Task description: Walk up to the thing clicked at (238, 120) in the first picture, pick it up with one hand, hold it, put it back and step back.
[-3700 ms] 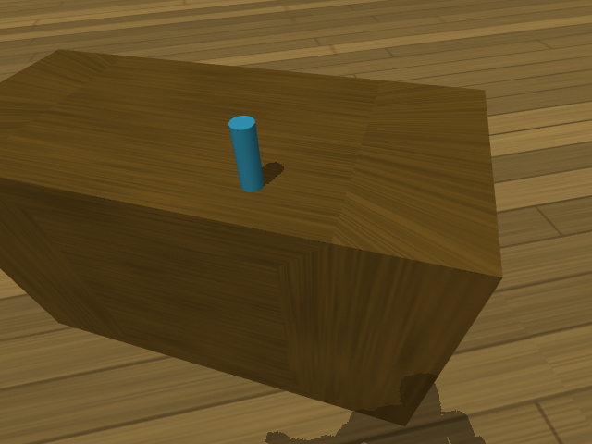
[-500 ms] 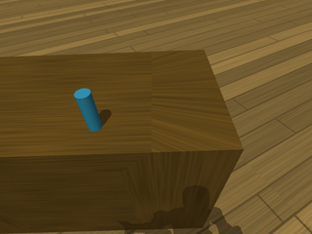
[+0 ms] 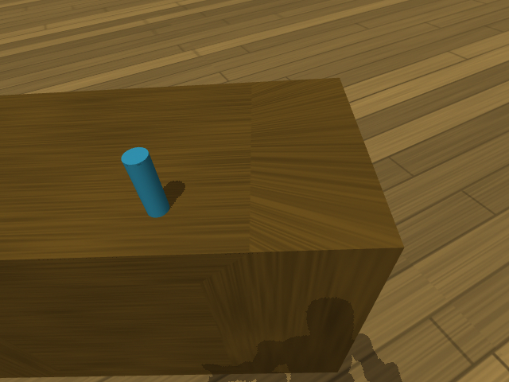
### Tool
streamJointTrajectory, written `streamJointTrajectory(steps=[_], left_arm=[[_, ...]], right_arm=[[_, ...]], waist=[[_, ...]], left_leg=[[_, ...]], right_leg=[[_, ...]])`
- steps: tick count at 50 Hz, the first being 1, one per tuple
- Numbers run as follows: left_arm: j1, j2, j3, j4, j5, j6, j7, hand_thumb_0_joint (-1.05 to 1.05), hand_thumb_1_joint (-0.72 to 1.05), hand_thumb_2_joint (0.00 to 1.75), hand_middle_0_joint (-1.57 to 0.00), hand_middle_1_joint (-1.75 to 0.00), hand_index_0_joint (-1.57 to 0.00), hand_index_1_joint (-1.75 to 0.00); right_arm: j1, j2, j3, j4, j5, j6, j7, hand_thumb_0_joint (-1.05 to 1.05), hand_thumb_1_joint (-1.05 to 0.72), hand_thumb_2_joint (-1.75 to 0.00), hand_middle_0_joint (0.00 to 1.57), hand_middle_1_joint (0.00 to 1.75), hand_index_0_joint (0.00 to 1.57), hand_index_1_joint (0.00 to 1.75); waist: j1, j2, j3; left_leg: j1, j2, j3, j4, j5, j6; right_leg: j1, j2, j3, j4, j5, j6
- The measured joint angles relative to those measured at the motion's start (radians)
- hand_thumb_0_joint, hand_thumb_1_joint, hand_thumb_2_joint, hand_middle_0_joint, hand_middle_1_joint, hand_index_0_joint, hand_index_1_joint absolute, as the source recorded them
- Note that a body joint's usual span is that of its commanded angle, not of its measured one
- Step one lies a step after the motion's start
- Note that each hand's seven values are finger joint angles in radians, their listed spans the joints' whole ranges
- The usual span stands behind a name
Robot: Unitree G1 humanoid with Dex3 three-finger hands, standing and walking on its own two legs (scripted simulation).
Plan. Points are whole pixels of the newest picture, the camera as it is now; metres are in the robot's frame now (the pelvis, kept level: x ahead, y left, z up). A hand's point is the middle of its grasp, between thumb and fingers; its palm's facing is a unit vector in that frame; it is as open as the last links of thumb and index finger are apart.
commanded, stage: stand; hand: left
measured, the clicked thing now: (147, 184) +0.45 +0.23 +0.09
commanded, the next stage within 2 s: none
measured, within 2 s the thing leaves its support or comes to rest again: neither
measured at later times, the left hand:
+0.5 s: hand out of the picture +0.07 +0.24 -0.15, palm faces -0.04 -0.94 -0.34, open 7.4 cm
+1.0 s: hand out of the picture +0.05 +0.25 -0.16, palm faces -0.04 -0.94 -0.34, open 7.4 cm
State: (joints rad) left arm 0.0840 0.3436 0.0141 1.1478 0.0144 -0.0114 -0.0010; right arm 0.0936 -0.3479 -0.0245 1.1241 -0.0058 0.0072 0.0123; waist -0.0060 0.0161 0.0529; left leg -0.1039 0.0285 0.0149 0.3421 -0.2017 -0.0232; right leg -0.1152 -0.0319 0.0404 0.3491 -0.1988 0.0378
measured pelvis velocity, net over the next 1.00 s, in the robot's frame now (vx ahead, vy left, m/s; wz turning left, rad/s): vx -0.01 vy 0.00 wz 0.00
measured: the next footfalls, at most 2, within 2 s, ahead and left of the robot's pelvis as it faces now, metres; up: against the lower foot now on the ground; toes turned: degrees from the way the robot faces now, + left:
none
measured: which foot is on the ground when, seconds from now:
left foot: down 0.00-1.00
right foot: down 0.00-1.00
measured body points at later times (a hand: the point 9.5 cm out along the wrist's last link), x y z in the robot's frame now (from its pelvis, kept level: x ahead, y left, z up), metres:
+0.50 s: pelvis -0.01 -0.01 +0.00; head +0.00 -0.01 +0.45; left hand +0.07 +0.29 -0.13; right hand +0.06 -0.31 -0.13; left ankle -0.01 +0.13 -0.75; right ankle +0.00 -0.14 -0.75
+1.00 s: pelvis -0.01 +0.00 +0.00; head +0.00 +0.00 +0.45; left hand +0.06 +0.30 -0.13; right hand +0.05 -0.31 -0.13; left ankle -0.01 +0.13 -0.75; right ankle +0.00 -0.14 -0.75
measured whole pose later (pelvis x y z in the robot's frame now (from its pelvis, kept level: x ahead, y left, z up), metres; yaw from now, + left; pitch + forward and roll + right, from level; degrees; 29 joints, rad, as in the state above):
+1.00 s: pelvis -0.01 +0.00 +0.00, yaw +0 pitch -2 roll +0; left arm 0.13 0.36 0.00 1.12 0.01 0.00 -0.01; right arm 0.12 -0.35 -0.02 1.14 -0.01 0.00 0.01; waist -0.01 0.00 0.06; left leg -0.11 0.03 0.01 0.32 -0.17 -0.03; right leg -0.13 -0.03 0.04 0.34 -0.17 0.03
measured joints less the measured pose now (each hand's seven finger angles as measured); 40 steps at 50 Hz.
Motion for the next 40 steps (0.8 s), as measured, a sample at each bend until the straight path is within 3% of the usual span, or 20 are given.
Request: streamJointTrajectory(steps=[40], left_arm=[[0.031, 0.015, -0.013, -0.029, 0.0, 0.007, -0.006, 0.01, 0.9, 0.9, -0.2, -0.3, -0.21, -0.3]], right_arm=[[0.027, -0.002, 0.008, 0.011, -0.002, -0.001, 0.002, 0.0, -0.9, -0.9, 0.21, 0.3, 0.21, 0.3]], waist=[[-0.007, -0.018, 0.003]], left_leg=[[-0.008, 0.011, -0.005, -0.013, 0.03, -0.009]], right_leg=[[-0.007, 0.011, -0.004, -0.015, 0.03, -0.009]])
